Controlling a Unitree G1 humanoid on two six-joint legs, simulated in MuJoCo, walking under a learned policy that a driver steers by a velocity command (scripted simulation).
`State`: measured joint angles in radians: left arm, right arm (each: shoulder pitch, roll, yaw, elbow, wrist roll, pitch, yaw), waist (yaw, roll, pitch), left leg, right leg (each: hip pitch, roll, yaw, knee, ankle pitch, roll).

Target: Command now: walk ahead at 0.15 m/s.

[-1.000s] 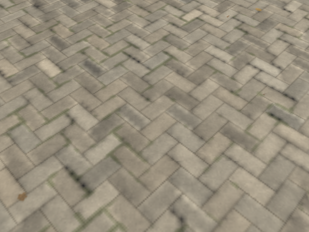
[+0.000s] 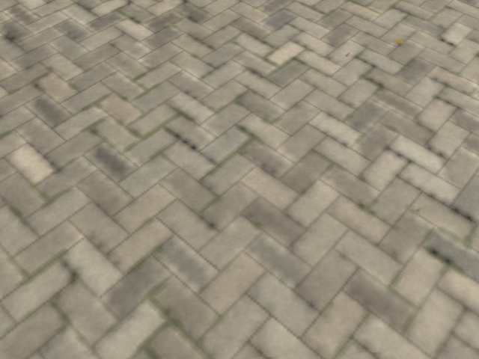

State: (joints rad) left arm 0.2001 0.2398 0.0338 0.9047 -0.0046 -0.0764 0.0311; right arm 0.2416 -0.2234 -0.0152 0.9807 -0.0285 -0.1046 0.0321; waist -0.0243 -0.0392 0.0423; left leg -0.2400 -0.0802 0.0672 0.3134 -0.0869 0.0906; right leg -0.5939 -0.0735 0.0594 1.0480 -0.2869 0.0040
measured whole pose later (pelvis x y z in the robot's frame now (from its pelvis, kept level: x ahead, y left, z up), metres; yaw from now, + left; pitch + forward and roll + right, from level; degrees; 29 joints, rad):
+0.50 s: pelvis +0.09 -0.04 -0.01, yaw +0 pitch +0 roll +0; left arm 0.19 0.18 0.04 1.00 0.00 -0.03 0.03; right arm 0.25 -0.20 0.00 1.07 0.00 -0.02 -0.03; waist -0.01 0.00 0.03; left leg -0.18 0.00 0.03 0.51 -0.34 0.01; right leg -0.31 0.01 0.00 0.54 -0.23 -0.02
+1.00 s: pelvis +0.11 -0.04 -0.01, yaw +0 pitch -1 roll +0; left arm 0.23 0.18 0.06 1.08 -0.02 -0.04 0.02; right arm 0.38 -0.19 -0.03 1.12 0.02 -0.05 -0.04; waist -0.02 0.02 0.00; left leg -0.14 0.01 0.02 0.55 -0.40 0.03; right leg -0.32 0.02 -0.03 0.72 -0.40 -0.07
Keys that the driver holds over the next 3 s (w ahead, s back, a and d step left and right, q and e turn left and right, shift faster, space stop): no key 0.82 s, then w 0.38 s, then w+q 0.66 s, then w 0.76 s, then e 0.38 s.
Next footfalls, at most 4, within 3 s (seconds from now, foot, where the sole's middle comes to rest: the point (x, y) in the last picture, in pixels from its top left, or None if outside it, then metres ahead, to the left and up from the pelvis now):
0.18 right None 0.16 -0.15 -0.78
1.62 left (211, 340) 0.53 0.09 -0.78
2.14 right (236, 234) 0.87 0.01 -0.78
2.68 left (136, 195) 1.03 0.35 -0.78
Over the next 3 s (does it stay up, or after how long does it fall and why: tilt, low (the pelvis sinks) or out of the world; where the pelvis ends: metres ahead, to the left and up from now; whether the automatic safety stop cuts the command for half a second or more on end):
stays up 1.00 0.24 0.00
